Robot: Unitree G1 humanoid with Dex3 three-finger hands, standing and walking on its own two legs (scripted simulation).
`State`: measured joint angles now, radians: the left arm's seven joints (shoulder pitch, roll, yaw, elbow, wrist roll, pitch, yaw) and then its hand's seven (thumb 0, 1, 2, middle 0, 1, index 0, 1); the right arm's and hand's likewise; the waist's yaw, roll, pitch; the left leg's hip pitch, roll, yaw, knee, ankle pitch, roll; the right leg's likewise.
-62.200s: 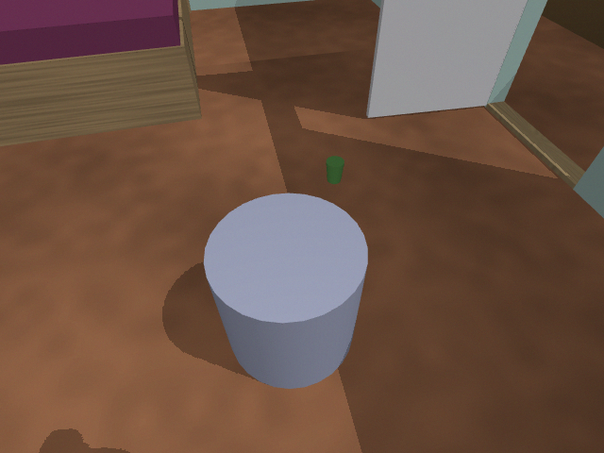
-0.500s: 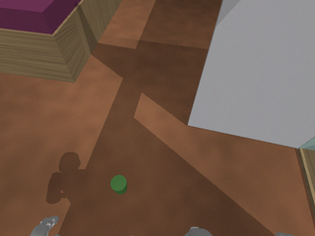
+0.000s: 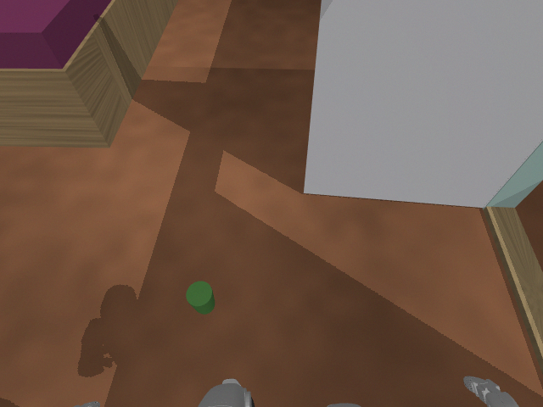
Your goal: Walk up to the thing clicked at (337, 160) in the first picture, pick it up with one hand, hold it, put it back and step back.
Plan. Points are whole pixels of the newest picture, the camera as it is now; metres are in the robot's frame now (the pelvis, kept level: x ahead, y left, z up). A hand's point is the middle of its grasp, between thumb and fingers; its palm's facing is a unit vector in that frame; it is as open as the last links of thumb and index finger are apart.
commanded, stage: step back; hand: left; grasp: from above
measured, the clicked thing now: (202, 299) +0.53 +0.27 -0.69
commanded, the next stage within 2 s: none
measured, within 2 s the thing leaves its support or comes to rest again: neither
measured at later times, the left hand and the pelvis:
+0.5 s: hand out of the picture -0.04 +0.27 -0.14, palm faces +0.06 -0.93 -0.37, open 7.4 cm; pelvis -0.14 -0.01 +0.01, yaw +3 degrees
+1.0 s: hand out of the picture -0.21 +0.24 -0.13, palm faces +0.06 -0.90 -0.44, open 7.4 cm; pelvis -0.31 -0.05 +0.00, yaw +5 degrees
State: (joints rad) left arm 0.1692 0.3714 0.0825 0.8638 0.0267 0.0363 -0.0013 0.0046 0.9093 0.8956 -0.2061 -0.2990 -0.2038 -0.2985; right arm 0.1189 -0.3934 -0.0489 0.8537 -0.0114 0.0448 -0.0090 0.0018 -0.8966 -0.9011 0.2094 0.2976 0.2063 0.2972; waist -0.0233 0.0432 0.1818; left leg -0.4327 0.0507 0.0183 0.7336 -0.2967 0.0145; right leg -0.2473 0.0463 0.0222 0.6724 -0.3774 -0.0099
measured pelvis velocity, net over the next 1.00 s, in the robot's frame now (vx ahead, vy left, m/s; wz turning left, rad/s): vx -0.31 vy -0.05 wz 0.10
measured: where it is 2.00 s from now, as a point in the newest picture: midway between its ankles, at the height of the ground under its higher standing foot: outside the picture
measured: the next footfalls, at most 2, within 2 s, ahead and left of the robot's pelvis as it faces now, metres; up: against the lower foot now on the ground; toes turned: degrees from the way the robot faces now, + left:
left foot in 0.30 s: -0.06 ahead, +0.11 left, +0.00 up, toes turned +2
right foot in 0.68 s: -0.20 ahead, -0.17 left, +0.00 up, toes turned +2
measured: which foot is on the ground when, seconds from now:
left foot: up 0.00-0.28, down 0.30-0.70, up 0.72-0.98, down 1.00-1.00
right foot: down 0.00-0.30, up 0.32-0.66, down 0.68-1.00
